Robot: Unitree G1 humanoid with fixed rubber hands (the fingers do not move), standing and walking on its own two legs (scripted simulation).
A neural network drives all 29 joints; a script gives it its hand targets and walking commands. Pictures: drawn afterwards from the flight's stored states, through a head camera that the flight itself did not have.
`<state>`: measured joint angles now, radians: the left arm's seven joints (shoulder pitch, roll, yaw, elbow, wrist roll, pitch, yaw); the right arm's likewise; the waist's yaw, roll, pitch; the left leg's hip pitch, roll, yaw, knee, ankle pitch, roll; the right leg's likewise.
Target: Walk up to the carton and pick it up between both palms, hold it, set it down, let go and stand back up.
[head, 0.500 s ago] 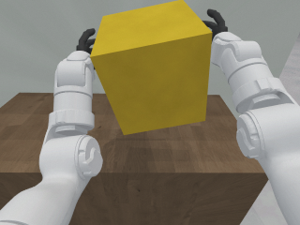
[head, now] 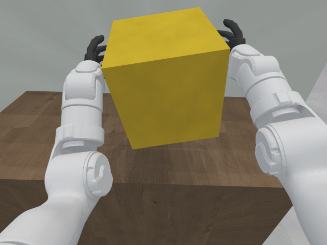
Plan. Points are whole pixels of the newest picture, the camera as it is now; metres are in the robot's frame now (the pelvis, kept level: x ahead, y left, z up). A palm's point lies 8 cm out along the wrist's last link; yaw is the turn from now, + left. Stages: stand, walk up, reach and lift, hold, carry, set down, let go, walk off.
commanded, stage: set down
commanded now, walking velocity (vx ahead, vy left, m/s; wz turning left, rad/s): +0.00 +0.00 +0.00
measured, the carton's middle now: (165, 78) +0.44 +0.02 +0.27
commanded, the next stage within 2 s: none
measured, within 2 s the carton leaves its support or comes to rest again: neither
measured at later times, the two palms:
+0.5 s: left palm (92, 76) +0.40 +0.18 +0.29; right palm (228, 63) +0.43 -0.13 +0.32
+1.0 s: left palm (92, 86) +0.40 +0.19 +0.26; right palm (220, 74) +0.45 -0.12 +0.28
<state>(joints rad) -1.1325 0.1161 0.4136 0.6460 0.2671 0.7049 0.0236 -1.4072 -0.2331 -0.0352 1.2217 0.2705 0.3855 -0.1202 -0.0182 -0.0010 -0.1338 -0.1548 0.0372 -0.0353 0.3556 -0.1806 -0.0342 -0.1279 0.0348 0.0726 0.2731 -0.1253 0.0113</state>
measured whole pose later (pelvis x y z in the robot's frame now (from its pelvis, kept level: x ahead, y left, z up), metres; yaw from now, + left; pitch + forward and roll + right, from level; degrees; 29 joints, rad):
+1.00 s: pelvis +0.00 +0.00 +0.00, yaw +0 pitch -1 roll -1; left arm -1.07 0.05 0.42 0.67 0.27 0.60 0.09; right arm -1.32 -0.23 -0.18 1.30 0.09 0.26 0.01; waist 0.06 0.00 -0.09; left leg -0.15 0.04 -0.04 0.35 -0.18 -0.03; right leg -0.13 0.04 0.07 0.27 -0.13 0.00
